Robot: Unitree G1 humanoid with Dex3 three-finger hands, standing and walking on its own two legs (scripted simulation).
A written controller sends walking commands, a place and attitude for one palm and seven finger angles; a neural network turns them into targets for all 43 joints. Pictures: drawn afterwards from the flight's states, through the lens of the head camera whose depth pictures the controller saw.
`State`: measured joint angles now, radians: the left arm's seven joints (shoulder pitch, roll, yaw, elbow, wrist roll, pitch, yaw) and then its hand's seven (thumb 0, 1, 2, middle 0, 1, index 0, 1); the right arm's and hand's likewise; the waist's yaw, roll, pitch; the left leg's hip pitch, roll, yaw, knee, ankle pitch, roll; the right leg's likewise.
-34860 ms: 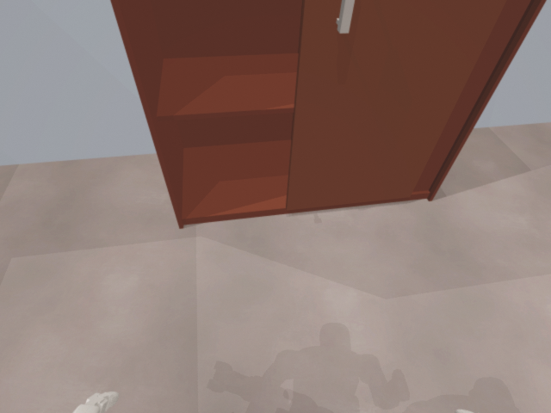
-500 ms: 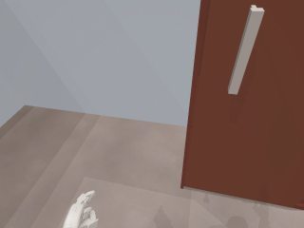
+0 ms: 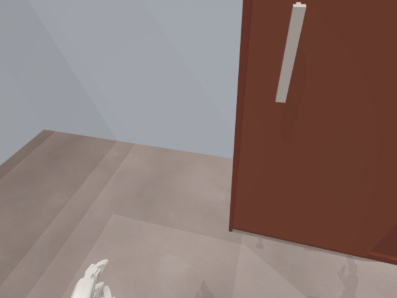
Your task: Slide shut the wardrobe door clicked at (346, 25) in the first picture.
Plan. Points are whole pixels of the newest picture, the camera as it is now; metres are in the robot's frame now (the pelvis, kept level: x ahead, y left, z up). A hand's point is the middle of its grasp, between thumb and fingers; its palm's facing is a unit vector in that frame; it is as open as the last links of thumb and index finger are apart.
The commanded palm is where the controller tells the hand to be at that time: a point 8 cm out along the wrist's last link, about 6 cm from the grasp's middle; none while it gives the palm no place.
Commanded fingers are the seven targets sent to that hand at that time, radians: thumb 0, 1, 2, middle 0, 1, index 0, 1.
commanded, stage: stop stepping back and stand still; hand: right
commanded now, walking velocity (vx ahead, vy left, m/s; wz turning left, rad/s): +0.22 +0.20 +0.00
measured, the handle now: (288, 55) +0.64 -0.18 +0.24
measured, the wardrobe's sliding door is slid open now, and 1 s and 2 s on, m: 0.00 0.00 0.00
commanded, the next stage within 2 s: let the arm hang, fingers relaxed in 0.22 s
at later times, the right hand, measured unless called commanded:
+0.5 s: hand out of the picture +0.17 -0.24 -0.08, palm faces +0.17 +0.92 -0.34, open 7.4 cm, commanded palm none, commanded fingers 0.00 -0.90 -0.90 0.20 0.30 0.20 0.30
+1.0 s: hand out of the picture +0.00 -0.22 -0.15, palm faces +0.08 +0.96 -0.27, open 7.3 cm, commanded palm none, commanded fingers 0.00 -0.90 -0.90 0.20 0.30 0.20 0.30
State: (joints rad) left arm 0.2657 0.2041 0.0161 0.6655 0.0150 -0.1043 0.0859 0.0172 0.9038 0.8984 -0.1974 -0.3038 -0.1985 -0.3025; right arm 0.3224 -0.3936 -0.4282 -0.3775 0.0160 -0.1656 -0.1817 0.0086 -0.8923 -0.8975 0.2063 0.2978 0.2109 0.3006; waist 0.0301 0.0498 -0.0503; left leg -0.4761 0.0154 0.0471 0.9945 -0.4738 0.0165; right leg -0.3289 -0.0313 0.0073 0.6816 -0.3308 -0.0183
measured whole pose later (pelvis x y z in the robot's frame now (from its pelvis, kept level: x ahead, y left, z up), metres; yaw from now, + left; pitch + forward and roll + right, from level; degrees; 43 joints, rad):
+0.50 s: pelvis +0.01 -0.01 -0.02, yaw -5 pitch -1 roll +0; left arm 0.20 0.29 0.02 0.76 0.05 0.01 0.00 0.01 0.91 0.90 -0.20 -0.30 -0.20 -0.30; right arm 0.28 -0.23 -0.10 0.43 -0.03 0.06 -0.02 0.00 -0.91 -0.90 0.19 0.29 0.20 0.30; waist 0.03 -0.07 -0.05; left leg -0.29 0.08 0.15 0.79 -0.48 -0.01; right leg -0.46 -0.03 -0.08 0.78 -0.33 -0.04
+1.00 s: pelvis +0.02 -0.02 +0.02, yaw -4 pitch -1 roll +0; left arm 0.25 0.19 0.00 1.08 0.03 0.02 0.02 0.01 0.91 0.90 -0.20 -0.30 -0.20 -0.30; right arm 0.29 -0.20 -0.01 1.11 -0.01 0.01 -0.02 0.00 -0.92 -0.90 0.20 0.30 0.20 0.30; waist 0.01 -0.04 0.04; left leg -0.10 0.05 0.14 0.43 -0.31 -0.01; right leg -0.25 -0.02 -0.11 0.45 -0.18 -0.03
